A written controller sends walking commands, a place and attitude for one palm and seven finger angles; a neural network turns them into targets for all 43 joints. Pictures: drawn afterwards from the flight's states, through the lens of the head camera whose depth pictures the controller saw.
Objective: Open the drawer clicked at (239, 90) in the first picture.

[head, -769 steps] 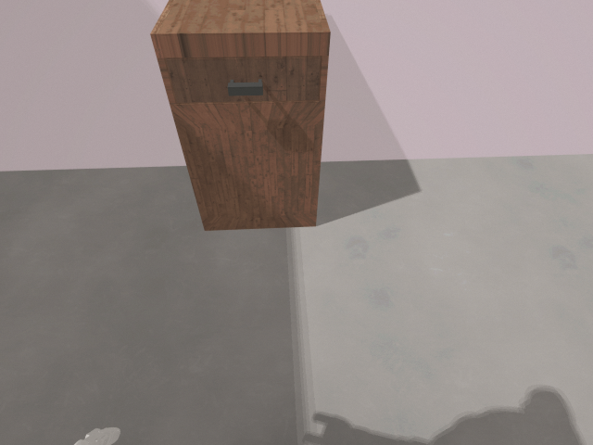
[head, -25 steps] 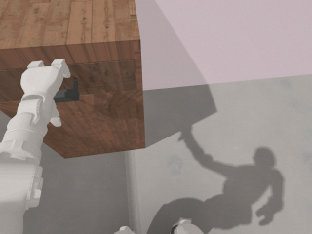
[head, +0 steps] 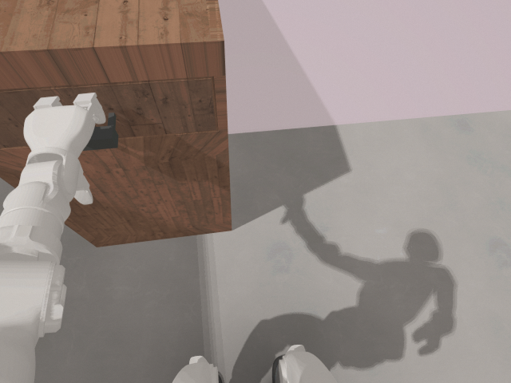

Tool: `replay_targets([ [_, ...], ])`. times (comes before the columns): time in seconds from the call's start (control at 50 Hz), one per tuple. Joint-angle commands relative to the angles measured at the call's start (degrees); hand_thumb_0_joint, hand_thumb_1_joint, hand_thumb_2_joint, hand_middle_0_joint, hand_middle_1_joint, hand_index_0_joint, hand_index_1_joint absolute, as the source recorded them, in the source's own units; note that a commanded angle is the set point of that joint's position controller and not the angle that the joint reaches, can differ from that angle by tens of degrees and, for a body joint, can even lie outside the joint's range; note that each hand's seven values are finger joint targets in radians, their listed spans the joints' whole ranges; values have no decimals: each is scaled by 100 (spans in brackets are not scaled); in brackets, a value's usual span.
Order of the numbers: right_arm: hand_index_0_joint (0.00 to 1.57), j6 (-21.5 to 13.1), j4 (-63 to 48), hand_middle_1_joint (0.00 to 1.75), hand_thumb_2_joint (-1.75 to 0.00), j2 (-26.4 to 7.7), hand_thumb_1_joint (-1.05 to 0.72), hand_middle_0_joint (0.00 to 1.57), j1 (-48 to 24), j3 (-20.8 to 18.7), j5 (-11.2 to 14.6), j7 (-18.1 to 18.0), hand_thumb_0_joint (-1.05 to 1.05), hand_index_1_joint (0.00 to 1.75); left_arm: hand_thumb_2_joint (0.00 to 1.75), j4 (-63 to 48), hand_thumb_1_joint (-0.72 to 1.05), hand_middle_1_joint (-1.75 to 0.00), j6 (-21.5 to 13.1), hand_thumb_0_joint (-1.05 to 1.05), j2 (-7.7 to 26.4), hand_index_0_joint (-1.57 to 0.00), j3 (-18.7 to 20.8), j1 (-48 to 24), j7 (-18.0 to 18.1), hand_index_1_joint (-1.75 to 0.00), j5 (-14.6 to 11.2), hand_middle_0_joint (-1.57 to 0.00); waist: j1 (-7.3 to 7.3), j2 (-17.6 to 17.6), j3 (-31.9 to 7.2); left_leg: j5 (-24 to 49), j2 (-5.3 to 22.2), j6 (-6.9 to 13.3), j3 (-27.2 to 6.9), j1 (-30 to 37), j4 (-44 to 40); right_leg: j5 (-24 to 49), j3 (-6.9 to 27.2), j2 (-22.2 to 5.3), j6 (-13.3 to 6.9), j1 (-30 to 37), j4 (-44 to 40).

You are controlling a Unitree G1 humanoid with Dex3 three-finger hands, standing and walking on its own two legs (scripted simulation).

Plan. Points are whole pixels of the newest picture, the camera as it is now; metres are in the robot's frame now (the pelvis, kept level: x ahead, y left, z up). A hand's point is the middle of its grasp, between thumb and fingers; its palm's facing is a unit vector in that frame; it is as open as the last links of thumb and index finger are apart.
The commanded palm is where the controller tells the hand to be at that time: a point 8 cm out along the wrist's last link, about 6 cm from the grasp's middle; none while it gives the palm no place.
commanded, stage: lower the fingers behind the handle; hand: left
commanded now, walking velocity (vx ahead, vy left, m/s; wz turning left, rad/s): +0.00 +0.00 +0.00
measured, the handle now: (85, 129) +0.55 +0.27 -0.01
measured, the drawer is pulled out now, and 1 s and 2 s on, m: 0.00 0.00 0.00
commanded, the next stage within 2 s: lift the fingers back up to retry in 1.00 s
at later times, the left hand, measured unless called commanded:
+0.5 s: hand (82, 152) +0.50 +0.27 -0.01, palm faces -0.07 +0.00 -1.00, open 13.7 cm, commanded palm +0.49 +0.25 +0.03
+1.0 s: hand (82, 153) +0.50 +0.27 -0.01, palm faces -0.06 +0.00 -1.00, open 13.8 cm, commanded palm +0.49 +0.25 +0.02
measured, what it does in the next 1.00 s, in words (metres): stands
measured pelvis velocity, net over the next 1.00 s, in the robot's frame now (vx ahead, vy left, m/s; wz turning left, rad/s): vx -0.03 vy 0.00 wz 0.00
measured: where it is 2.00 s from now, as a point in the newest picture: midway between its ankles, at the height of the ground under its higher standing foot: outside the picture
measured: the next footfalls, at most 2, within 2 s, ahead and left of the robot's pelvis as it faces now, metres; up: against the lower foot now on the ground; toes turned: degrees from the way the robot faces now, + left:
none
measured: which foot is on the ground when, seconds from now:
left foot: down 0.00-1.00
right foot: down 0.00-1.00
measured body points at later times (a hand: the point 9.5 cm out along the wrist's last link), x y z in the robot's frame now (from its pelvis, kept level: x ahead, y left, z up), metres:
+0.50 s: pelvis -0.01 +0.00 -0.02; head +0.13 +0.01 +0.41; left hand +0.49 +0.26 +0.05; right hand -0.03 -0.27 -0.14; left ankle -0.02 +0.10 -0.69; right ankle +0.01 -0.13 -0.69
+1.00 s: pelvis -0.03 +0.00 -0.03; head +0.12 +0.02 +0.39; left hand +0.49 +0.26 +0.05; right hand -0.04 -0.27 -0.15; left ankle -0.02 +0.10 -0.69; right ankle +0.01 -0.13 -0.69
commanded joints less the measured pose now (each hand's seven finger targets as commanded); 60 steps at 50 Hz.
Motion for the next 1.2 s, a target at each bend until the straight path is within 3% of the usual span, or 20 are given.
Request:
replay_targets([
  [0.0,20,-35,-120,30,-90,-1018,-90,20,1068,-322,6,-74,0,30,30,-898,-50,-120,-37,0,1453,-30,215,-2399,216,-120,-75,-30,-152,329,-2477,2624,-234,68,-182,1607,-306,1876,73,306,-171,1178,-276],
  [0.06,20,-56,-98,30,-90,-1062,-90,20,1114,-322,-12,-88,0,30,30,-1033,-50,-120,-92,0,1756,-30,400,-2496,251,-120,-49,-30,-88,487,-2734,2572,-231,59,-216,1620,-234,1778,75,309,-173,1091,-177],
  [0.14,20,-82,-38,30,-90,-1048,-90,20,1144,-317,-22,-80,0,30,30,-770,-50,-120,-33,0,1534,-30,244,-2474,311,-120,-46,-30,-211,413,-2596,2512,-219,73,-219,1446,-99,1718,63,315,-160,859,-109],
  [0.16,20,-84,-17,30,-90,-1070,-90,20,1171,-306,-26,-83,0,30,30,-813,-50,-120,-19,0,1679,-30,307,-2570,319,-120,-10,-30,-188,465,-2643,2494,-213,61,-247,1420,-88,1682,59,314,-166,816,-70],
  [0.18,20,-85,-35,30,-90,-1063,-90,20,1194,-301,-34,-70,0,30,30,-863,-50,-120,-9,0,1646,-30,293,-2571,313,-120,-19,-30,-149,609,-2732,2633,-214,47,-260,1505,-87,1741,39,322,-184,820,-28],
  [0.24,20,-68,-13,30,-90,-1053,-90,20,1225,-320,-34,-50,0,30,30,-756,-50,-120,60,0,1444,-30,179,-2489,291,-120,-29,-30,-208,522,-2783,2709,-193,39,-277,1555,-15,1738,18,330,-172,715,-2],
  [0.32,20,-55,-36,30,-90,-1085,-90,20,1200,-253,0,-56,0,30,30,-408,-50,-120,166,0,1545,-30,187,-2336,209,-120,-40,-30,-211,284,-2483,2251,-222,78,-244,1157,-33,1500,30,322,-168,705,-8],
  [0.38,20,-64,-89,30,-90,-1051,-90,20,1182,-249,5,-61,0,30,30,-402,-50,-120,175,0,1371,-30,61,-2241,158,-120,-3,-30,-199,321,-2455,2186,-218,75,-240,1123,-7,1438,15,323,-177,615,32],
  [0.42,20,-88,-114,30,-90,-1029,-90,20,1179,-238,17,-59,0,30,30,-334,-50,-120,160,0,1163,-30,-112,-2359,130,-120,-7,-30,-280,414,-2267,2114,-196,65,-284,1098,11,1278,-17,320,-188,365,68],
  [0.46,20,-96,-137,30,-90,-1070,-90,20,1171,-220,15,-59,0,30,30,-227,-50,-120,159,0,1371,-30,43,-2240,107,-120,-25,-30,-248,221,-2300,1923,-215,95,-251,903,89,1200,11,316,-176,403,103],
  [0.5,20,-107,-162,30,-90,-1064,-90,20,1155,-199,24,-84,0,30,30,-188,-50,-120,150,0,1379,-30,3,-2401,61,-120,-17,-30,-332,136,-2200,1821,-207,109,-265,739,133,1152,11,306,-174,306,162],
  [0.56,20,-116,-227,30,-90,-1066,-90,20,1162,-189,21,-80,0,30,30,-174,-50,-120,141,0,1429,-30,53,-2161,36,-120,8,-30,-209,284,-2345,1888,-213,89,-256,731,208,1179,-2,299,-188,265,282],
  [0.6,20,-132,-251,30,-90,-1029,-90,20,1174,-211,32,-65,0,30,30,-221,-50,-120,148,0,1117,-30,-148,-2255,24,-120,-4,-30,-292,299,-2331,1930,-191,77,-306,815,244,1110,-26,309,-196,86,308],
  [0.66,20,-134,-289,30,-90,-1066,-90,20,1160,-191,54,-69,0,30,30,-219,-50,-120,204,0,1360,-30,-14,-2232,21,-120,-24,-30,-249,225,-2358,1707,-206,89,-288,691,231,991,-18,301,-176,180,294],
  [0.7,20,-154,-276,30,-90,-1065,-90,20,1161,-192,64,-78,0,30,30,-286,-50,-120,233,0,1305,-30,-101,-2518,10,-120,-17,-30,-342,346,-2301,1593,-180,81,-334,749,222,821,-35,297,-184,-30,297],
  [0.88,20,-187,-295,30,-90,-1097,-90,20,1213,-121,100,-136,0,30,30,-155,-50,-120,314,0,1497,-30,-123,-2774,-107,-120,-44,-30,-441,229,-2220,1331,-203,124,-341,500,240,686,-23,285,-156,-27,288],
  [0.92,20,-185,-310,30,-90,-1094,-90,20,1236,-125,90,-133,0,30,30,-208,-50,-120,275,0,1565,-30,-47,-2663,-135,-120,-44,-30,-351,403,-2447,1421,-214,112,-325,599,262,734,-6,284,-167,32,318],
  [1.08,20,-217,-333,30,-90,-1095,-90,20,1198,-99,103,-148,0,30,30,-258,-50,-120,162,0,1686,-30,50,-2507,-191,-120,-100,-30,-300,301,-2289,1205,-205,121,-318,397,238,608,-7,284,-168,63,309],
  [1.12,20,-216,-353,30,-90,-1104,-90,20,1245,-123,99,-152,0,30,30,-595,-50,-120,100,0,1894,-30,180,-2682,-171,-120,-107,-30,-236,445,-2617,1357,-216,112,-328,619,198,714,16,290,-165,248,277],
  [1.18,20,-224,-329,30,-90,-1075,-90,20,1287,-186,84,-145,0,30,30,-1077,-50,-120,51,0,1897,-30,263,-2772,-100,-120,-137,-30,-156,681,-3044,1789,-189,70,-383,1199,96,925,-14,309,-173,423,191],
])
